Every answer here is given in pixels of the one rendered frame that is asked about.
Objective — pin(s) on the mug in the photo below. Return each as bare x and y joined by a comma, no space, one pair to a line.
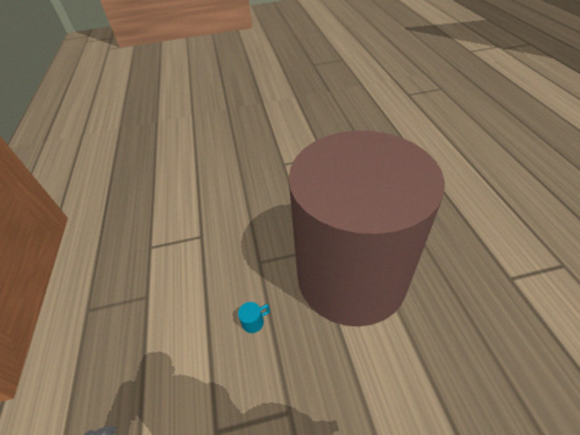
251,317

